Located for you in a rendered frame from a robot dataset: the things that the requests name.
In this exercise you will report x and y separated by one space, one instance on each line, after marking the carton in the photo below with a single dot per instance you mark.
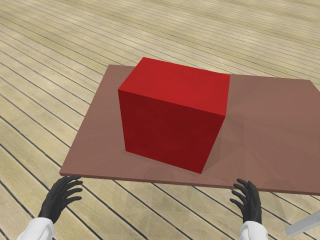
173 113

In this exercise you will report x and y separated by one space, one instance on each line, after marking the left robot hand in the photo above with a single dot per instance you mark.
56 199

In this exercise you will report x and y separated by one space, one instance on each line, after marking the right robot forearm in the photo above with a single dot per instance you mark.
252 230

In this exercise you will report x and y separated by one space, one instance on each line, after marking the table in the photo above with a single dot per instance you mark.
270 136

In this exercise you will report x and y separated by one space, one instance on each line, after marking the left robot forearm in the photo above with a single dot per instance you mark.
39 228

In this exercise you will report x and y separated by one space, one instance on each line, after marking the right robot hand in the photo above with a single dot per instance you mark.
251 207

